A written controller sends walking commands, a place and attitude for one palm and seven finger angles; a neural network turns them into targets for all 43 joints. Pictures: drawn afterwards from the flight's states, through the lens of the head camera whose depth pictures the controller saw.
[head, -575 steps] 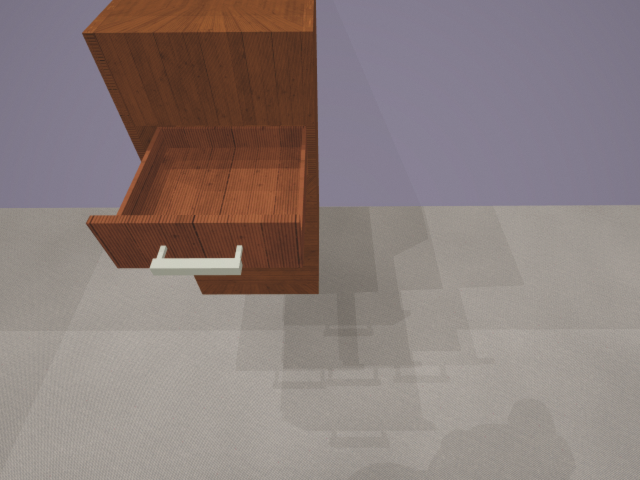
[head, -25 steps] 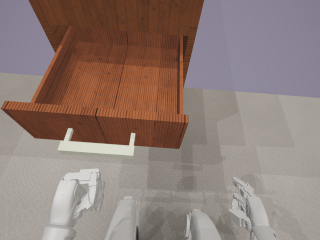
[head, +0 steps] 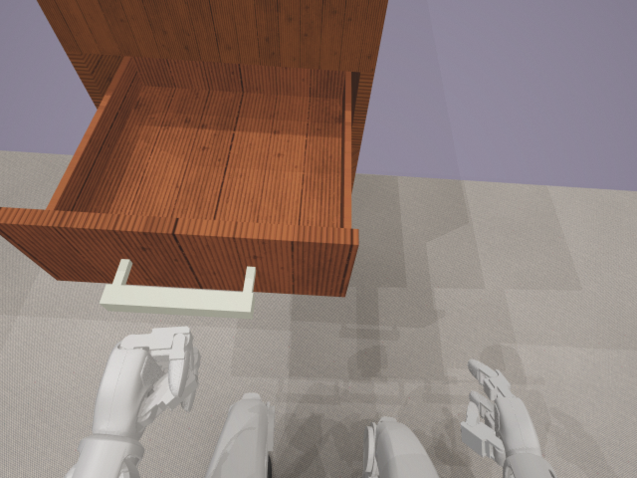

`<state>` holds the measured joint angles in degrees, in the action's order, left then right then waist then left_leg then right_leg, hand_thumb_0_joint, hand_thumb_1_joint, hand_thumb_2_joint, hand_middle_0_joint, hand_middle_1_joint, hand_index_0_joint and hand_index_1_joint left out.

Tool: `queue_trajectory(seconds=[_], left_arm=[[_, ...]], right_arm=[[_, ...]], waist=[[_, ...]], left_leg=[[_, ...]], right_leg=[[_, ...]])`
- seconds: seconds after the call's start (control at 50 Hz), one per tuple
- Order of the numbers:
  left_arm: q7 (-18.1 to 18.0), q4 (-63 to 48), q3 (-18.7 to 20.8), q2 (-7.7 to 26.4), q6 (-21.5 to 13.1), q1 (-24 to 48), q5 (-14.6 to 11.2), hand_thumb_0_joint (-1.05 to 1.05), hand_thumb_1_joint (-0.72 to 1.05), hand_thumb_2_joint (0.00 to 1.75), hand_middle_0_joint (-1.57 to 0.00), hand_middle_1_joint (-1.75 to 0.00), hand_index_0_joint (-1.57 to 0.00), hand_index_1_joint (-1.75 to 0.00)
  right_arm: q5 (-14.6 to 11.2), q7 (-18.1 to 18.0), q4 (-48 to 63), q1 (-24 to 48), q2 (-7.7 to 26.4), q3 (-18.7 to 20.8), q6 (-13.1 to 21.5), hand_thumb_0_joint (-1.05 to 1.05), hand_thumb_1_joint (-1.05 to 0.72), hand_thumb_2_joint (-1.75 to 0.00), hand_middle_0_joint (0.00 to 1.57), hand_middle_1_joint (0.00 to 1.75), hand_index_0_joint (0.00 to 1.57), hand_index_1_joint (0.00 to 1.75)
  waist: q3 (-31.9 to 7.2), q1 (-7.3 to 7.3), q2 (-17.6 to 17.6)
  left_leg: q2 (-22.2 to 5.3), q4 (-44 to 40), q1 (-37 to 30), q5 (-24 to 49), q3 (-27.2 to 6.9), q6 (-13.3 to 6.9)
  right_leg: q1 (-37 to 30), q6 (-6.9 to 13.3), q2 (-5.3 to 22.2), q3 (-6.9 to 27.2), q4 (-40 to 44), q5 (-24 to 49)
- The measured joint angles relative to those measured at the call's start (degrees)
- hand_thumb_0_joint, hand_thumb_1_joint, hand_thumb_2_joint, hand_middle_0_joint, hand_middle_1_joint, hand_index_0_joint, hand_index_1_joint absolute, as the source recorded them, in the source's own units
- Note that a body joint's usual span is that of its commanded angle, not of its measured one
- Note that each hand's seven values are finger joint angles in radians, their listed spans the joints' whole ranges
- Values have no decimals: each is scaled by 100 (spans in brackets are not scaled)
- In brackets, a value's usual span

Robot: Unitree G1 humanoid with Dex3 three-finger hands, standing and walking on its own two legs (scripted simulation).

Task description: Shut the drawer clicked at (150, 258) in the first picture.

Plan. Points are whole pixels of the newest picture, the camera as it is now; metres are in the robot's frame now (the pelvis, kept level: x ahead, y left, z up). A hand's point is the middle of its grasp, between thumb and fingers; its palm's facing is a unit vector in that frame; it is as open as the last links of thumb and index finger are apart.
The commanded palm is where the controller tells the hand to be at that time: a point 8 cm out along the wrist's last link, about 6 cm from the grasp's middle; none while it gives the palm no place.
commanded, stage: push the drawer shut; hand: left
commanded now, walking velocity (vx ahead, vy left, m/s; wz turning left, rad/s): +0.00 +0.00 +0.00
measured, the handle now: (184, 286) +0.33 +0.18 +0.04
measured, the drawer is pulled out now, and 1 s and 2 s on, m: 0.29 0.21 0.09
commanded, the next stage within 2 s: none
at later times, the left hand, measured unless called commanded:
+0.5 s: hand (196, 341) +0.27 +0.15 +0.03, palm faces -0.05 -1.00 -0.06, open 2.8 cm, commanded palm +0.27 +0.20 +0.04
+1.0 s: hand (212, 289) +0.33 +0.15 +0.04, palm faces -0.04 -1.00 -0.06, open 3.1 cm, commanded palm +0.33 +0.19 +0.04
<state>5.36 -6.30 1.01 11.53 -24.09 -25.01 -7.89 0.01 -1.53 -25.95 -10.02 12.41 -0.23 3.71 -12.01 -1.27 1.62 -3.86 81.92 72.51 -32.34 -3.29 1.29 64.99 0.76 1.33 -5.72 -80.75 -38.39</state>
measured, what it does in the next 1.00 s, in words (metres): stands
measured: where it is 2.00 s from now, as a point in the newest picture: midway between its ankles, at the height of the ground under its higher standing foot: outside the picture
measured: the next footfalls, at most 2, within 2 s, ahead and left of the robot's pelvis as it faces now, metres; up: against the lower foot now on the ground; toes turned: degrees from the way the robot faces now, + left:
none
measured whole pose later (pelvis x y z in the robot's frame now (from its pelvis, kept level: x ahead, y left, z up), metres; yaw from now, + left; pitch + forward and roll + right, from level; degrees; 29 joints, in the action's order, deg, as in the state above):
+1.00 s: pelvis -0.02 +0.01 +0.01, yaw +0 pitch +22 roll -3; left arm 1.8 18.6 1.9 12.1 -22.4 7.4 -6.2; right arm 0.2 -1.2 -32.2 -10.9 14.0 -1.6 2.4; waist -10.1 -2.8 1.4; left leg -2.9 78.5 72.2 -28.7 -2.1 0.1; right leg 65.0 -0.3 2.2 -4.7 -77.8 -34.7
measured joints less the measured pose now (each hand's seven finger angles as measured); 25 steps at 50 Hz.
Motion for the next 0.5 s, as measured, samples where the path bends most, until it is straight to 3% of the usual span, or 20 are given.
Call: queue_trajectory(seconds=[0.2, 0.5], left_arm=[[43, 191, 77, 16, 92, 488, -85, 1, 90, 91, -140, -160, -139, -160], [49, 810, 68, 99, 1, 1282, -34, -6, 81, 93, -140, -160, -140, -160]], right_arm=[[5, 1, -116, -45, 43, -16, 41, 1, -90, -90, 20, 30, 20, 30], [35, -21, -357, 47, 133, -59, 102, 1, -90, -90, 20, 30, 20, 30]], waist=[[34, -63, 25], [119, -5, 3]], left_leg=[[-5, -75, -29, 8, 24, -5], [54, -74, 74, 111, -3, -42]], right_leg=[[-15, -8, -7, 23, 76, 21], [54, -39, 40, -4, 81, 104]])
